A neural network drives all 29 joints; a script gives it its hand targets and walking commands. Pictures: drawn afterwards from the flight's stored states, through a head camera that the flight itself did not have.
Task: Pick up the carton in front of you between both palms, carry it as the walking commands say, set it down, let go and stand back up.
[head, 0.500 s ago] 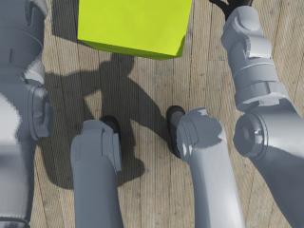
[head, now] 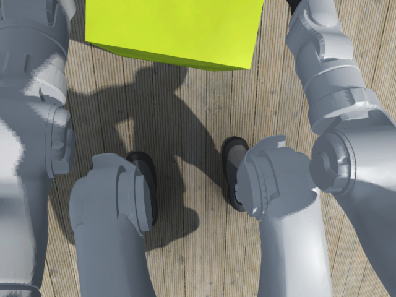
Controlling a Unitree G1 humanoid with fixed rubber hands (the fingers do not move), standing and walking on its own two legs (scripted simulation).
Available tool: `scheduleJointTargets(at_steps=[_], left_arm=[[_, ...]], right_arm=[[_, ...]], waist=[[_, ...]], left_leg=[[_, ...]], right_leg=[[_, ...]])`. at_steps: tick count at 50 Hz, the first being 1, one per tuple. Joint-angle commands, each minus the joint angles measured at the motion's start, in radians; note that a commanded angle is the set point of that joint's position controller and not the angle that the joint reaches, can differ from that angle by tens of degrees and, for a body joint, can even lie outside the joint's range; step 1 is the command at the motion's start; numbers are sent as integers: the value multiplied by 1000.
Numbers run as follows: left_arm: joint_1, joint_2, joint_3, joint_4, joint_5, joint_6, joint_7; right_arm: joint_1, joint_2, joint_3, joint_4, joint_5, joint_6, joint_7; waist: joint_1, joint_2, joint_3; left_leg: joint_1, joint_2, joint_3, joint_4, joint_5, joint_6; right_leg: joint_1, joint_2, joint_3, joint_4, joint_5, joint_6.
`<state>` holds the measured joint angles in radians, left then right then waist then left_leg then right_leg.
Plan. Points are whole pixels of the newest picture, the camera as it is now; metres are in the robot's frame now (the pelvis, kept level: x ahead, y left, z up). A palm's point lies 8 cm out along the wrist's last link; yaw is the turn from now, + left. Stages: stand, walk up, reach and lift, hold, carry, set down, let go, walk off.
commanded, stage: reach and lift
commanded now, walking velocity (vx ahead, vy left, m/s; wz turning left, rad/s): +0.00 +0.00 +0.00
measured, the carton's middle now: out of the picture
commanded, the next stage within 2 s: none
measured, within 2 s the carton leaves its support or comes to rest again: leaves its support in 0.46 s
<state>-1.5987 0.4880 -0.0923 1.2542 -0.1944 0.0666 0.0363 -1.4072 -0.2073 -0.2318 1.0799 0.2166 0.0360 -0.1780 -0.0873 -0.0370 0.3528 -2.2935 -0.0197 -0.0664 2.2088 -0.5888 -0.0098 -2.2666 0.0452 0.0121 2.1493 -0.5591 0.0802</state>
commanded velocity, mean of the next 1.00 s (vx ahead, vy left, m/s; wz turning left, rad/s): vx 0.00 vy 0.00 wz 0.00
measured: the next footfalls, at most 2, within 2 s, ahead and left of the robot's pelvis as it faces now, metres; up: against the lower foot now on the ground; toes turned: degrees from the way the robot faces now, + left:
none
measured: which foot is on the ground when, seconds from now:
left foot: down 0.00-1.00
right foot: down 0.00-1.00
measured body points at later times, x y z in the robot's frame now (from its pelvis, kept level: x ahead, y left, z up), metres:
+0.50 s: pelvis +0.00 +0.00 +0.00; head +0.37 +0.04 +0.25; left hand +0.58 +0.16 -0.18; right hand +0.55 -0.15 -0.17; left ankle +0.10 +0.12 -0.34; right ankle +0.12 -0.13 -0.34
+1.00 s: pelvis -0.01 -0.01 +0.09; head +0.27 +0.03 +0.44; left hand +0.52 +0.16 +0.01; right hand +0.50 -0.14 +0.01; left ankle +0.10 +0.12 -0.34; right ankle +0.12 -0.14 -0.34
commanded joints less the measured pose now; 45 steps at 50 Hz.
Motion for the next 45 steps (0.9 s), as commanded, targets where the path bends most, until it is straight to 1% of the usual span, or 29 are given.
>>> scheduleJointTargets(at_steps=[1, 5, 8, 10, 12, 13, 15, 17, 18, 20, 22, 25, 29, 32, 33, 35, 36, 38, 39, 40, 41, 43, 45], left_arm=[[-262, 76, 27, -76, 13, -19, 0], [-314, 51, 5, -92, 5, -22, -1], [-358, -32, -32, -93, -5, -18, -7], [-373, -100, -32, -83, 8, -11, -13], [-379, -177, -19, -70, 31, -2, -32], [-448, -402, -69, -102, 28, 4, -73], [-491, -698, -72, -108, 53, 24, -155], [-446, -851, -28, -132, 100, 50, -214], [-420, -904, -8, -146, 115, 62, -233], [-387, -976, 17, -178, 126, 75, -253], [-382, -1030, 10, -225, 121, 80, -260], [-402, -1102, -41, -333, 93, 81, -250], [-451, -1190, -139, -530, 32, 96, -221], [-457, -1266, -175, -656, 32, 134, -200], [-435, -1293, -182, -672, 40, 150, -192], [-364, -1331, -174, -648, 57, 186, -185], [-331, -1349, -161, -617, 72, 202, -187], [-271, -1382, -108, -527, 116, 226, -203], [-248, -1390, -67, -480, 147, 236, -212], [-235, -1388, -20, -437, 179, 244, -222], [-223, -1388, 20, -403, 209, 250, -229], [-213, -1382, 89, -362, 256, 255, -240], [-210, -1376, 138, -339, 286, 255, -246]], right_arm=[[-180, -83, -14, -85, -12, -18, 0], [-228, -56, 10, -97, 1, -16, -1], [-275, 16, 35, -96, 12, -11, 4], [-291, 66, 23, -82, -13, -8, 10], [-282, 125, -19, -60, -72, -1, 19], [-374, 341, 31, -101, -75, 6, 61], [-497, 619, 45, -122, -129, 39, 151], [-541, 773, 34, -162, -169, 79, 218], [-544, 820, 37, -183, -173, 94, 243], [-537, 887, 50, -210, -166, 113, 275], [-529, 944, 78, -231, -142, 126, 294], [-521, 1014, 136, -271, -95, 140, 305], [-533, 1093, 247, -377, -39, 170, 297], [-552, 1129, 312, -484, -40, 209, 300], [-556, 1145, 337, -516, -48, 219, 296], [-545, 1144, 350, -554, -71, 239, 293], [-532, 1144, 341, -549, -91, 249, 294], [-484, 1149, 290, -492, -148, 269, 301], [-461, 1156, 254, -454, -183, 280, 305], [-442, 1155, 213, -417, -219, 290, 310], [-429, 1159, 180, -390, -248, 298, 314], [-418, 1160, 131, -360, -293, 309, 324], [-416, 1168, 104, -346, -319, 313, 332]], waist=[[-22, 148, -1165], [-20, 151, -1171], [-19, 161, -1160], [-26, 164, -1136], [-49, 170, -1098], [-42, 177, -1092], [-29, 182, -1066], [-13, 159, -1036], [-5, 154, -1028], [9, 141, -1040], [18, 135, -1096], [21, 144, -1246], [18, 183, -1584], [19, 204, -1818], [28, 208, -1860], [19, 198, -1841], [12, 192, -1787], [-4, 185, -1616], [-6, 183, -1525], [-12, 179, -1449], [-11, 175, -1400], [-11, 161, -1358], [-4, 143, -1355]], left_leg=[[604, 12, 33, -187, 330, -1], [602, 12, 33, -199, 293, 3], [617, 4, 35, -206, 270, 2], [610, -4, 37, -211, 250, 0], [591, -14, 38, -213, 227, -7], [588, -27, 36, -216, 234, 1], [550, -51, 41, -195, 242, 9], [520, -65, 51, -185, 250, 20], [506, -70, 59, -183, 260, 24], [506, -77, 69, -180, 307, 29], [530, -80, 76, -177, 364, 29], [623, -84, 83, -172, 457, 23], [864, -93, 91, -170, 609, 13], [1023, -104, 105, -196, 659, 0], [1038, -113, 114, -213, 653, -4], [1007, -124, 123, -255, 588, -11], [952, -128, 129, -283, 520, -14], [815, -131, 133, -347, 366, -19], [745, -133, 135, -377, 291, -20], [691, -133, 136, -404, 229, -17], [657, -135, 140, -429, 185, -14], [631, -138, 142, -470, 141, -6], [633, -141, 143, -503, 129, -1]], right_leg=[[554, 1, -92, -132, 383, -1], [569, 4, -90, -141, 358, -4], [573, 14, -91, -150, 339, -10], [578, 23, -95, -155, 323, -14], [585, 33, -100, -156, 308, -17], [570, 47, -101, -154, 310, -21], [547, 69, -103, -127, 303, -27], [519, 82, -114, -115, 286, -31], [505, 85, -118, -111, 289, -33], [486, 89, -122, -101, 321, -34], [486, 91, -127, -91, 371, -33], [502, 95, -138, -83, 444, -31], [556, 100, -154, -95, 528, -25], [592, 112, -165, -135, 528, -23], [601, 117, -166, -152, 514, -21], [615, 121, -168, -194, 460, -17], [617, 121, -167, -219, 413, -19], [585, 119, -161, -273, 302, -24], [563, 120, -156, -300, 247, -29], [549, 120, -151, -324, 204, -32], [547, 120, -146, -348, 172, -35], [561, 122, -138, -392, 145, -40], [586, 122, -133, -429, 139, -41]])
